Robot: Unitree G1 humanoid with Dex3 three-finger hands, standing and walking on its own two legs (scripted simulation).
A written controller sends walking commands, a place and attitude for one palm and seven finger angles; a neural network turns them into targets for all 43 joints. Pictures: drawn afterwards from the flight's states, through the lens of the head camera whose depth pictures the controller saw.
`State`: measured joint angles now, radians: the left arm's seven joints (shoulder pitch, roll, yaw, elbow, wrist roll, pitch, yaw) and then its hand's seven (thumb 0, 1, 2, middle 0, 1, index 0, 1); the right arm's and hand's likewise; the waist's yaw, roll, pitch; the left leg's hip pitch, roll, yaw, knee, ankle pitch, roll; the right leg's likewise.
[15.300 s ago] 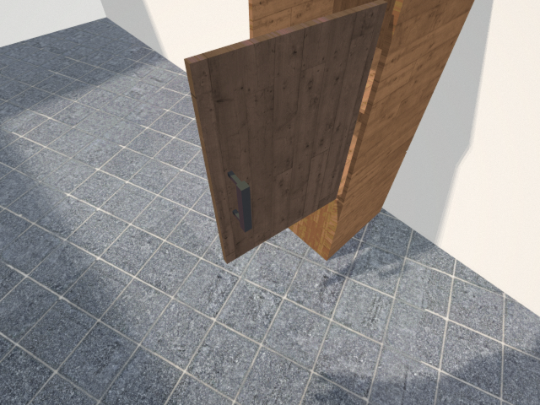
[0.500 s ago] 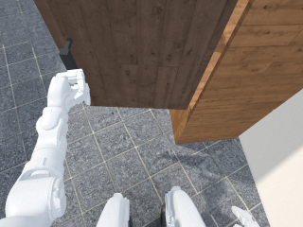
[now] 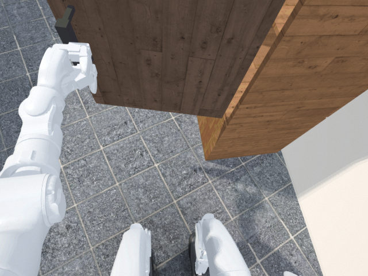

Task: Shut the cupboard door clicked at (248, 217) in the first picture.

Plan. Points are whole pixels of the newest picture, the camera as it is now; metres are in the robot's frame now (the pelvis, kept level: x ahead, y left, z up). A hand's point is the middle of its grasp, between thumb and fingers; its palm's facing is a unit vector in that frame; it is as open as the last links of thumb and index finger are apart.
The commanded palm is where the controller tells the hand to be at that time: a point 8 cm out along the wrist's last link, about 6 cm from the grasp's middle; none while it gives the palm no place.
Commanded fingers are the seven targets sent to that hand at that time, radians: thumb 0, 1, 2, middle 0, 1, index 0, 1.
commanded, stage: push the door shut along its arc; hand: left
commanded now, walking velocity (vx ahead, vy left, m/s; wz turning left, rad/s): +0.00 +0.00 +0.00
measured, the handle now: (78, 46) +0.59 +0.19 +0.06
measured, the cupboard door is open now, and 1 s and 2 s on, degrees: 77 67 67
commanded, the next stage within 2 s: pull the fist back off the door in 0.80 s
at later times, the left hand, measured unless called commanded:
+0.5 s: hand (122, 47) +0.57 +0.10 +0.07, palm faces -0.35 -0.94 -0.03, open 3.1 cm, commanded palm +0.58 +0.14 +0.06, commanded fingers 0.00 0.90 0.90 -1.30 -1.50 -1.30 -1.50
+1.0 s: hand (125, 35) +0.61 +0.09 +0.07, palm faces -0.22 -0.97 +0.08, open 2.9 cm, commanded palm +0.60 +0.11 +0.06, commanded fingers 0.00 0.90 0.90 -1.30 -1.50 -1.30 -1.50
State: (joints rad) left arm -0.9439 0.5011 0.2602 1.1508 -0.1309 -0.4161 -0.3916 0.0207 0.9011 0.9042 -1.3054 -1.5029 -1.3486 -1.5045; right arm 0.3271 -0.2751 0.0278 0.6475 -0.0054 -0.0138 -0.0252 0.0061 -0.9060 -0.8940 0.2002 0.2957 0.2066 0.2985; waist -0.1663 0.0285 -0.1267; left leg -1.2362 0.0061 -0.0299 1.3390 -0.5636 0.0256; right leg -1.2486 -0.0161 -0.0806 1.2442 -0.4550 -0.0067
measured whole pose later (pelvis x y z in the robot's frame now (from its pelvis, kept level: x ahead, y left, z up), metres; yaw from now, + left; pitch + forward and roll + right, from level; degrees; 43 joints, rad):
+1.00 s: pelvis +0.00 -0.01 -0.03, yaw -3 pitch +34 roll -5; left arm -1.37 0.64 0.35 1.30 -0.02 -0.19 -0.32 -0.01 0.77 0.87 -1.30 -1.50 -1.33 -1.50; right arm 0.39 -0.27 0.07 0.60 -0.05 -0.05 -0.01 0.00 -0.91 -0.89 0.20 0.30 0.21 0.30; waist -0.30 0.05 -0.12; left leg -1.45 0.05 -0.05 1.45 -0.60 0.01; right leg -1.46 0.02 -0.10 1.33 -0.46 -0.02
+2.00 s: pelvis +0.02 -0.01 +0.01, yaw -1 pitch +26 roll -2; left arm -0.85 0.30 0.27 1.05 -0.05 -0.50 -0.05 0.02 0.90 0.90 -1.30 -1.50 -1.30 -1.50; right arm 0.29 -0.24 0.01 0.58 -0.04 0.04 0.03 0.00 -0.91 -0.89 0.20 0.30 0.20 0.30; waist -0.17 0.03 -0.14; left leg -1.16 0.01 0.00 1.28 -0.58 0.02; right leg -1.20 0.00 -0.04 1.22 -0.47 -0.01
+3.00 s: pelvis +0.07 +0.00 +0.13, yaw +1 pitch -3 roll -1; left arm 0.37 0.33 0.25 -0.28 -0.07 -0.01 0.10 0.02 0.89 0.90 -0.58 -0.71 -0.58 -0.71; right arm 0.21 -0.21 0.05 0.59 0.01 -0.05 -0.09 0.01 -0.90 -0.89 0.20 0.30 0.21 0.30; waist 0.06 0.07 -0.01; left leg -0.09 -0.01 0.00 0.44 -0.31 0.02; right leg -0.14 -0.01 -0.04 0.44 -0.25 0.00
